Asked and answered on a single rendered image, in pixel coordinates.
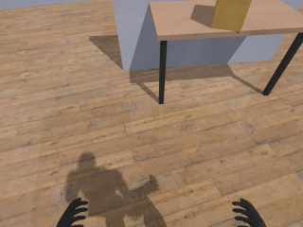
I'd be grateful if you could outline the robot right hand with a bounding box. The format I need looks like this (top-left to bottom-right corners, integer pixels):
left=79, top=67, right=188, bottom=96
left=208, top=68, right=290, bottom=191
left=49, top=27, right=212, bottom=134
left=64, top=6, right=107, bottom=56
left=232, top=198, right=267, bottom=227

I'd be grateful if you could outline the table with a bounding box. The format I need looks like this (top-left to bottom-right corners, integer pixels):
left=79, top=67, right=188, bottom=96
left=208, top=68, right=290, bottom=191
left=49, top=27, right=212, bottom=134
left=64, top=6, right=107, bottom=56
left=149, top=0, right=303, bottom=104

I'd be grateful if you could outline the robot left hand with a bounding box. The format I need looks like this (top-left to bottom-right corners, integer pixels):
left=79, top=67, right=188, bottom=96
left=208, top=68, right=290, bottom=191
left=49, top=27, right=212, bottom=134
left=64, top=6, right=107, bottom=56
left=56, top=198, right=88, bottom=227

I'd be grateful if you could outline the carton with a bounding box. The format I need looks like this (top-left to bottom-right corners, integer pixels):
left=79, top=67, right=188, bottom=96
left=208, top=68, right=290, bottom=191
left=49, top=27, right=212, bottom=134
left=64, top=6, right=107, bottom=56
left=211, top=0, right=252, bottom=32

